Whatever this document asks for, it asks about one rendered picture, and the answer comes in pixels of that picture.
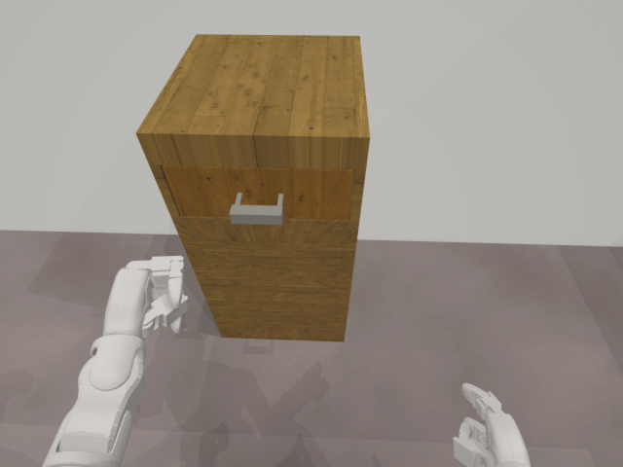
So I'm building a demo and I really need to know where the cabinet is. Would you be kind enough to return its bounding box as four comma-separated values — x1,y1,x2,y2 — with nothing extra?
136,34,370,341

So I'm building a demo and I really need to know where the robot right hand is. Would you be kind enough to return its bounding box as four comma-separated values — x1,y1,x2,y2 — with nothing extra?
454,383,531,467

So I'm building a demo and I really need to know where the drawer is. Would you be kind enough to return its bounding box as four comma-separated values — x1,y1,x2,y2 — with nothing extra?
163,165,353,220

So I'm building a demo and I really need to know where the handle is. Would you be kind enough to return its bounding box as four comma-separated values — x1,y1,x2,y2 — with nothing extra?
229,193,284,225

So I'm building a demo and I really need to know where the left robot forearm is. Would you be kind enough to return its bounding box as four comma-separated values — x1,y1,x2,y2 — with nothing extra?
42,334,146,467

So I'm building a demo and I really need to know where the robot left hand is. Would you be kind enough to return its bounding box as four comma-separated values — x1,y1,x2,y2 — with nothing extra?
103,256,188,341

